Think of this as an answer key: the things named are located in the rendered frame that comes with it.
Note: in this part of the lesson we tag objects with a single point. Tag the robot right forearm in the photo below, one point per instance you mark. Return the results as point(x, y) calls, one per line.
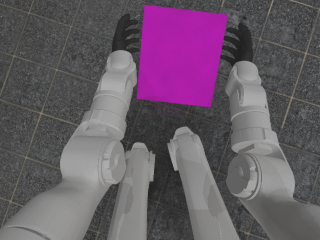
point(249, 112)

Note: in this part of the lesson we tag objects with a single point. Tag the robot right hand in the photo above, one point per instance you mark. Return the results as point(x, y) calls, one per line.
point(244, 51)

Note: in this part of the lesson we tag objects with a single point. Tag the robot shin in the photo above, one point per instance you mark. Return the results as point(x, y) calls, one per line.
point(194, 137)
point(135, 145)

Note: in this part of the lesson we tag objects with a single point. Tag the robot left upper arm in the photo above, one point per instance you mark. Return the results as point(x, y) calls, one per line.
point(89, 166)

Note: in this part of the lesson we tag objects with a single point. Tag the robot right upper arm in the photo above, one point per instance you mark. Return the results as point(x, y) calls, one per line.
point(265, 186)

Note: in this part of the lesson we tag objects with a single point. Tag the robot left shin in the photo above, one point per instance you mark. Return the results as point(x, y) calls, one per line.
point(135, 145)

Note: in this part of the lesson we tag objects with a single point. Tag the robot right shin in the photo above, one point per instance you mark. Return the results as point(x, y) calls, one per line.
point(194, 137)

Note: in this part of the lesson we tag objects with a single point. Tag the robot left hand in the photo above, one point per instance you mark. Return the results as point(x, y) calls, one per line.
point(119, 40)

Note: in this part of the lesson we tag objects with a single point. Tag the robot left forearm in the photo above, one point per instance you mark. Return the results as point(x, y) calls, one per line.
point(111, 102)

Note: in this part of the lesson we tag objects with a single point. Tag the carton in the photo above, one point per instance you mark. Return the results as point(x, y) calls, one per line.
point(179, 56)

